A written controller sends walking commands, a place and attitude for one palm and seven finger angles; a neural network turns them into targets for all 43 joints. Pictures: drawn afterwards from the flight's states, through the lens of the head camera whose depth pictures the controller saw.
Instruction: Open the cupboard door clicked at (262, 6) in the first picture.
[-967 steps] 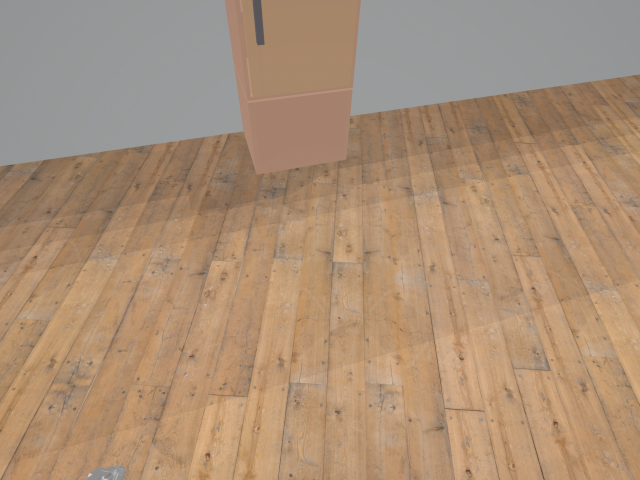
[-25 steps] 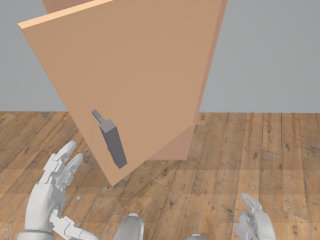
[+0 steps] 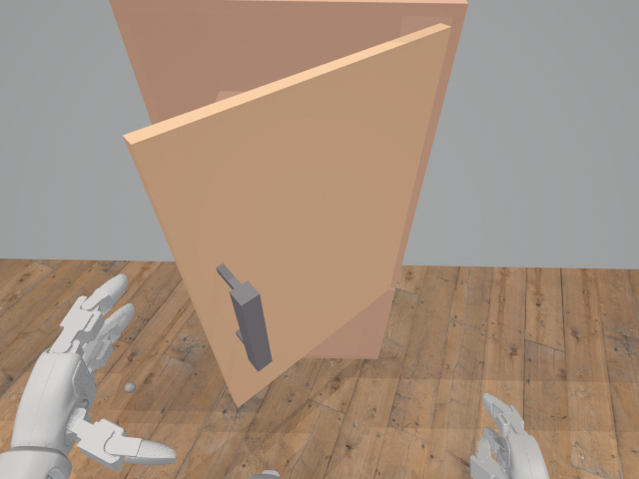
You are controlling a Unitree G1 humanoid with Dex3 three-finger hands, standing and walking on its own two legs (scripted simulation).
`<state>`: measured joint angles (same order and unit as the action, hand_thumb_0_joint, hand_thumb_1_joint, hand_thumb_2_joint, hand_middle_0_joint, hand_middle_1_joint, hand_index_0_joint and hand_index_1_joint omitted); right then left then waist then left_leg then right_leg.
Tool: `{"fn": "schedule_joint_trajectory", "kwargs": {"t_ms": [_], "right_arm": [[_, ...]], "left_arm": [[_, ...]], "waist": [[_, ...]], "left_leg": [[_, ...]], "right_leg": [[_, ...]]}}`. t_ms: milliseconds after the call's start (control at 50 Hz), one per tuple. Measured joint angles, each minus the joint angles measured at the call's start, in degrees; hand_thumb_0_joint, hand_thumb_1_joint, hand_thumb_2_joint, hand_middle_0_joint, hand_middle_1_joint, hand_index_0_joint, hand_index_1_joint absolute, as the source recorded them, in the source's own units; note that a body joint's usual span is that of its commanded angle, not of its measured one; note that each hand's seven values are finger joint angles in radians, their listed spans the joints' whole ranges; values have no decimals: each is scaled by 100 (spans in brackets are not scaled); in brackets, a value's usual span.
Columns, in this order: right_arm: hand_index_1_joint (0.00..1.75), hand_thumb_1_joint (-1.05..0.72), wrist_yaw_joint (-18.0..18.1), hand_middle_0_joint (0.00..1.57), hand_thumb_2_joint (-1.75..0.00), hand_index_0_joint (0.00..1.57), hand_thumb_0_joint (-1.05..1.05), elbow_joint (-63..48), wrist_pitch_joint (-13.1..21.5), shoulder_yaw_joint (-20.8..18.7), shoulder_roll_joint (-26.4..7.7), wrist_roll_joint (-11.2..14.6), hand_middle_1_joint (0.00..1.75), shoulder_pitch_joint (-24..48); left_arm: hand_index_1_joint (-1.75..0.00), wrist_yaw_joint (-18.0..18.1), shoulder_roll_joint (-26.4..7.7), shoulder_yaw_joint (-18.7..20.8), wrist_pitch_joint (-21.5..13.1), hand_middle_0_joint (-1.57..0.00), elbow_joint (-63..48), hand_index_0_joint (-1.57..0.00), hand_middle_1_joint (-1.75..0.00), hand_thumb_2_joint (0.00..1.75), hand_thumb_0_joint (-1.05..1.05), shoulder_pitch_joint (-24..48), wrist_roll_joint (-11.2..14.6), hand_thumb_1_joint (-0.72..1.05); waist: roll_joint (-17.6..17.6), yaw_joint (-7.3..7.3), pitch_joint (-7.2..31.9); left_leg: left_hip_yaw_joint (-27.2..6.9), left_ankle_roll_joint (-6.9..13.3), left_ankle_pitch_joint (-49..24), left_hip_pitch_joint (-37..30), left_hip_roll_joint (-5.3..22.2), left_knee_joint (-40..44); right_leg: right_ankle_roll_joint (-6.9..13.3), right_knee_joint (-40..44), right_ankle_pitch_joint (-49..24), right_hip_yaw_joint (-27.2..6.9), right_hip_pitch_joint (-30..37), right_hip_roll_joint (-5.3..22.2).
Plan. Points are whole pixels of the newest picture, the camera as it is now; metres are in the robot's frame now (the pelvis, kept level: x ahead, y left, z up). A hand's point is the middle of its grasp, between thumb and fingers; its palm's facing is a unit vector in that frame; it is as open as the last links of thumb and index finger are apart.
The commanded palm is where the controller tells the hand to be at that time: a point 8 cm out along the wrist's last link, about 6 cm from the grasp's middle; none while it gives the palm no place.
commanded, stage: draw the hand back to the body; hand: left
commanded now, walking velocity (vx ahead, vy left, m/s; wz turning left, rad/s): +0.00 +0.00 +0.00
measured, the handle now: (243, 319) +0.32 +0.14 +0.02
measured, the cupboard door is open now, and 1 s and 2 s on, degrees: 42 42 42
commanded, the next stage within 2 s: step back with the hand held close in 1.00 s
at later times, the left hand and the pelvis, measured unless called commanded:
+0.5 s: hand (62, 307) +0.22 +0.26 +0.18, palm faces +0.37 -0.83 -0.41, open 10.5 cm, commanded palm +0.18 +0.30 +0.21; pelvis +0.03 +0.02 +0.05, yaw -2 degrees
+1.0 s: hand (53, 292) +0.22 +0.25 +0.21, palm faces +0.42 -0.82 -0.39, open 7.5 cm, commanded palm +0.17 +0.29 +0.22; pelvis +0.02 +0.00 +0.06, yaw -2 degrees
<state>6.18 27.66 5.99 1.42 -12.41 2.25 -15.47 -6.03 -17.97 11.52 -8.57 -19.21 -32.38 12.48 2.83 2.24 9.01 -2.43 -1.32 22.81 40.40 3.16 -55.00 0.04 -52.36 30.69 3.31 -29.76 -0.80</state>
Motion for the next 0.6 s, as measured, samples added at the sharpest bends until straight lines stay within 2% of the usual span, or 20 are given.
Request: {"fn": "schedule_joint_trajectory", "kwargs": {"t_ms": [40, 80, 180, 380, 600], "right_arm": [[30, -91, 51, 20, -89, 20, 2, -18, -78, 34, 20, -20, 30, 45], [30, -91, 80, 20, -89, 20, 2, -40, -135, 64, 33, -46, 30, 73], [30, -91, 100, 20, -89, 20, 2, 9, -179, 132, 31, -99, 30, 91], [30, -91, 17, 20, -89, 20, 2, 295, -89, 166, 17, -147, 30, 174], [30, -91, -99, 20, -89, 20, 2, 507, -80, 88, 17, -186, 30, 329]], "left_arm": [[-30, 473, -76, -54, 253, -16, -192, -16, -31, 36, -1, -124, -344, -37], [-30, 803, -97, -95, 448, -16, -314, -16, -31, 38, -1, -238, -570, -31], [-30, 1206, -108, -112, 702, -16, -418, -17, -31, 45, 0, -324, -846, -16], [-30, 1347, -138, 163, 793, -18, -584, -18, -31, 59, 0, -116, -942, 18], [-30, 1322, -282, 689, 703, -19, -703, -20, -31, 76, 1, 272, -883, 56]], "waist": [[11, -9, -56], [22, -16, -112], [5, 28, -254], [-53, 112, -468], [-85, 149, -597]], "left_leg": [[56, 24, -74, -250, -6, 240], [117, 55, -148, -495, -23, 482], [242, 114, -303, -1074, -87, 1020], [399, 169, -524, -1993, -185, 1839], [477, 136, -758, -2527, -169, 2428]], "right_leg": [[-17, 258, -106, -46, 235, 11], [-36, 511, -208, -95, 462, 34], [-95, 1067, -411, -190, 1010, 111], [-163, 1947, -719, -303, 1901, 222], [-139, 2538, -991, -367, 2394, 208]]}}
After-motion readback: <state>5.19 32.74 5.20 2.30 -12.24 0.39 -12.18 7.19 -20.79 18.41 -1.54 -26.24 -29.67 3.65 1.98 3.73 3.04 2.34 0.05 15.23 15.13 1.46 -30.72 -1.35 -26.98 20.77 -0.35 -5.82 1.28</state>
